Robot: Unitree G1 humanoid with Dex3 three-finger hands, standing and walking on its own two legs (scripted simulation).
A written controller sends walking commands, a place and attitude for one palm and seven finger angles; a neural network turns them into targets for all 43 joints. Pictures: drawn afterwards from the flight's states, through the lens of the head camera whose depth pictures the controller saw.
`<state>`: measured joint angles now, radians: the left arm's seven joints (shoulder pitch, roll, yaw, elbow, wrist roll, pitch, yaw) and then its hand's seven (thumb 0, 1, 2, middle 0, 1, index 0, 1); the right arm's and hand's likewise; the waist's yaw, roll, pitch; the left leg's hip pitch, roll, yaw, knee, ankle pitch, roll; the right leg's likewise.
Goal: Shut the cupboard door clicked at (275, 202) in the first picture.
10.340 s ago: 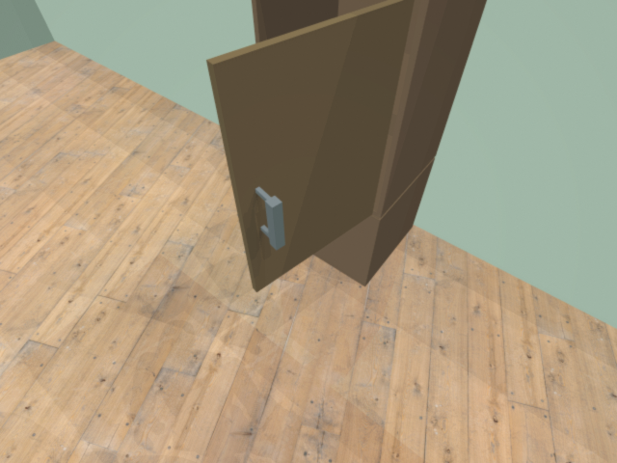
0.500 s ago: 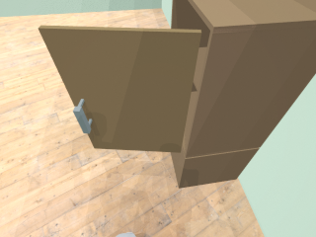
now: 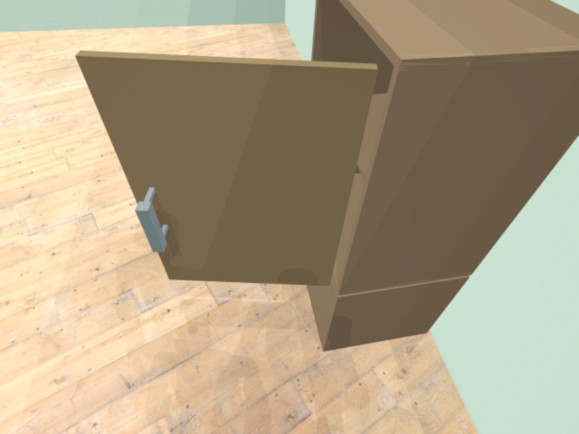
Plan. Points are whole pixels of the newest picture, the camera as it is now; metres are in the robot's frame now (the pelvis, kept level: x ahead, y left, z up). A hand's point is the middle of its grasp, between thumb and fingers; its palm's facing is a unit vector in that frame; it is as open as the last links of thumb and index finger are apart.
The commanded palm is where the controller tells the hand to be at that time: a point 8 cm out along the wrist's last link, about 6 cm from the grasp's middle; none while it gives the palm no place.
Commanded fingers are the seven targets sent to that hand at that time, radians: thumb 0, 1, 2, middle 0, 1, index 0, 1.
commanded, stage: look again from close up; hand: left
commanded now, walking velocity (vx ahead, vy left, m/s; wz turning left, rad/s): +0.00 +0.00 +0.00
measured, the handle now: (155, 220) +0.51 +0.30 -0.06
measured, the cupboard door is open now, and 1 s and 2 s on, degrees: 78 78 78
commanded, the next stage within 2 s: shuffle to correct the standing spot in 0.40 s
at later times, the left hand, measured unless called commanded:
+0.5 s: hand out of the picture -0.03 +0.19 -0.17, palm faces +0.01 -0.98 -0.18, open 7.3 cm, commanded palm none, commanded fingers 0.00 0.90 0.90 -0.20 -0.30 -0.20 -0.30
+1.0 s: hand out of the picture +0.04 +0.21 -0.17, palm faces +0.01 -0.98 -0.19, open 7.3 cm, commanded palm none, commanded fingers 0.00 0.90 0.90 -0.20 -0.30 -0.20 -0.30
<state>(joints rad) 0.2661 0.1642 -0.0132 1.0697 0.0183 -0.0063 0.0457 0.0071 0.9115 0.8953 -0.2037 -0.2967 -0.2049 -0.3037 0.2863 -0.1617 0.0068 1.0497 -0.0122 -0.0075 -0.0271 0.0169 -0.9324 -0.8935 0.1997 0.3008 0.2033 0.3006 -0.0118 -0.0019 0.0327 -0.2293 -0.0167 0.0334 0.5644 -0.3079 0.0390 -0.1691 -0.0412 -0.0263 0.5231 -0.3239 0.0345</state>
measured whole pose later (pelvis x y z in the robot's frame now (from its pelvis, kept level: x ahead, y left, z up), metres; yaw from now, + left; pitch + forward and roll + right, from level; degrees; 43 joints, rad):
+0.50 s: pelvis -0.02 +0.01 +0.01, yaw +0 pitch -2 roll +0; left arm 0.31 0.19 -0.02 1.09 0.02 0.00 0.04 0.01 0.91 0.90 -0.20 -0.30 -0.20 -0.30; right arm 0.24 -0.17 0.02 1.09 0.00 -0.02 -0.01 0.01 -0.91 -0.89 0.20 0.30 0.20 0.30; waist 0.01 -0.03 0.03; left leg -0.20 -0.04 0.04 0.45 -0.22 0.06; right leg -0.15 -0.06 -0.02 0.43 -0.25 0.05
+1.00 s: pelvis +0.02 +0.03 +0.01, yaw -1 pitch -1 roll -1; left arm 0.29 0.18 0.02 1.03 0.02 0.01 0.03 0.01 0.91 0.90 -0.20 -0.30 -0.20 -0.30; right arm 0.37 -0.15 0.02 1.06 -0.02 -0.02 -0.02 0.00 -0.90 -0.89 0.20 0.30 0.20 0.30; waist -0.01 -0.01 0.05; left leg -0.16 -0.07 0.06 0.46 -0.29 0.10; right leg -0.34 -0.05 -0.10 0.80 -0.48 -0.02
